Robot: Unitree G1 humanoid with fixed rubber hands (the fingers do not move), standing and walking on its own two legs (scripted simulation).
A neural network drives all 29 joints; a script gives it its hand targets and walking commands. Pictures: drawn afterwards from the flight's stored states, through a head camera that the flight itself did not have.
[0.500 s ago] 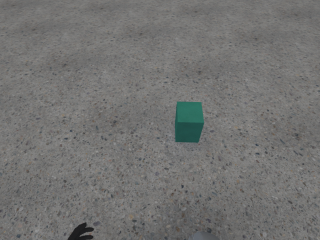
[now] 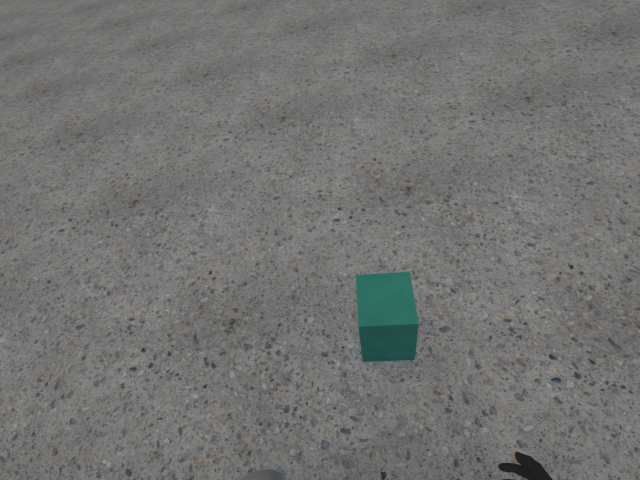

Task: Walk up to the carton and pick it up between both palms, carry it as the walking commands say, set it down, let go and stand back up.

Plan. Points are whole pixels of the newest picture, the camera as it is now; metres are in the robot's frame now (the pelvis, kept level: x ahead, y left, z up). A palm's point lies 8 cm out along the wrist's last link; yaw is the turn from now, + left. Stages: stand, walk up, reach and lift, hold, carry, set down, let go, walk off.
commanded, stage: walk up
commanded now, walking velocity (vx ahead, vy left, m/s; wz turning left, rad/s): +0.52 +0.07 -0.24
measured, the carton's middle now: (385, 318) +0.70 -0.13 -0.67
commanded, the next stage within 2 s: none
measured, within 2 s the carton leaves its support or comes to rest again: neither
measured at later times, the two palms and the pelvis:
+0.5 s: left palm (166, 434) +0.24 +0.28 -0.15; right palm (500, 417) +0.23 -0.22 -0.14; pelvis +0.18 +0.04 -0.02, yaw -3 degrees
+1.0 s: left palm (201, 380) +0.30 +0.21 -0.09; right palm (540, 382) +0.28 -0.30 -0.15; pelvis +0.24 -0.05 +0.00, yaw -4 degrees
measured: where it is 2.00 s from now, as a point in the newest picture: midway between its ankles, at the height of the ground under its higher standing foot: (360, 462)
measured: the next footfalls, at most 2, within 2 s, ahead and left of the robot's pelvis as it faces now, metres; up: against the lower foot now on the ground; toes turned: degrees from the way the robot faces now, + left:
left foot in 0.38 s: +0.27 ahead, +0.18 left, +0.00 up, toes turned +3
right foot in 0.72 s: +0.34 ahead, -0.15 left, +0.00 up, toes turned -13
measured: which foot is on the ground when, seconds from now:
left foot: up 0.00-0.36, down 0.38-0.72, up 0.74-1.00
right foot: down 0.00-0.36, up 0.38-0.70, down 0.72-1.00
